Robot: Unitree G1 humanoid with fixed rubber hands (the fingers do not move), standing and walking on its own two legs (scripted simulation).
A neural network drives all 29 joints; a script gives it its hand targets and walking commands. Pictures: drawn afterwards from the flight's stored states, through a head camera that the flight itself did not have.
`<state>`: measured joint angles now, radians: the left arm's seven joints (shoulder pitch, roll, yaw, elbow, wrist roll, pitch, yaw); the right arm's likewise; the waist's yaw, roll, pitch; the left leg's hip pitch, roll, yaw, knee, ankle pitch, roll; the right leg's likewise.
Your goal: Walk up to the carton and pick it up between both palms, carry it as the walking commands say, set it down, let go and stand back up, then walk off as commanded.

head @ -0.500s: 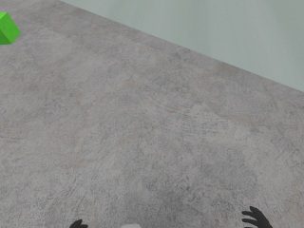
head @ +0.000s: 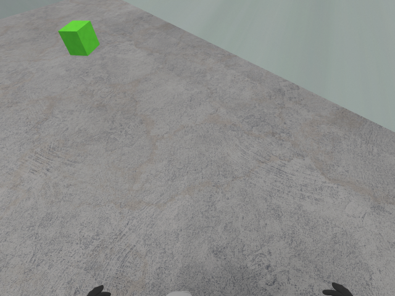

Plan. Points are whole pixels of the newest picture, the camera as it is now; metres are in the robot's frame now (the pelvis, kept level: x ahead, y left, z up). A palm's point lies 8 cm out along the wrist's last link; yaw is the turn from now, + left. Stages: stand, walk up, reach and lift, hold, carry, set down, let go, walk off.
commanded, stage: walk up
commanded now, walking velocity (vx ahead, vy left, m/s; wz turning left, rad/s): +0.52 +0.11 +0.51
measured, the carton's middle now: (80, 38) +2.73 +1.52 -0.63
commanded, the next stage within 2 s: none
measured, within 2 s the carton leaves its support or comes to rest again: neither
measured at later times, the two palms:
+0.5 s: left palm out of the picture +0.14 +0.38 -0.12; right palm (259, 227) +0.30 -0.11 -0.11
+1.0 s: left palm (67, 190) +0.41 +0.43 -0.09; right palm (246, 165) +0.52 -0.10 -0.14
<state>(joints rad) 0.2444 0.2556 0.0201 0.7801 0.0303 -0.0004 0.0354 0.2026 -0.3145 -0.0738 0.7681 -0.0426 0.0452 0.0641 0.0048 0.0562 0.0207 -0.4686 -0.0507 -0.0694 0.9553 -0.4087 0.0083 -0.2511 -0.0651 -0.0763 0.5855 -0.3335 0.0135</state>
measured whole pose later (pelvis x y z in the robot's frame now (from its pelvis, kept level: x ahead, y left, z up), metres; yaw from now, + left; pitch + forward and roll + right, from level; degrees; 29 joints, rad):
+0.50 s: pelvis +0.16 +0.12 +0.00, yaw +13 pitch +1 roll -1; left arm 0.32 0.25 0.04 0.83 0.02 -0.06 -0.02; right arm 0.21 -0.23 -0.03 0.87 -0.03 -0.05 0.03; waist 0.03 -0.02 0.06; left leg -0.30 -0.02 0.03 0.54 -0.25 0.05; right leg -0.44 -0.13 -0.04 1.14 -0.36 0.02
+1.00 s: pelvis +0.42 +0.14 +0.00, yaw +23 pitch +0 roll +0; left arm 0.20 0.25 0.06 0.89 0.03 -0.07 0.01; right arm 0.34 -0.27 -0.06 0.99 -0.03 -0.04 0.03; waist -0.03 0.07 0.05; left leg -0.41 0.01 -0.04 1.20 -0.35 -0.01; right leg -0.33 -0.08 -0.16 0.53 -0.19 -0.01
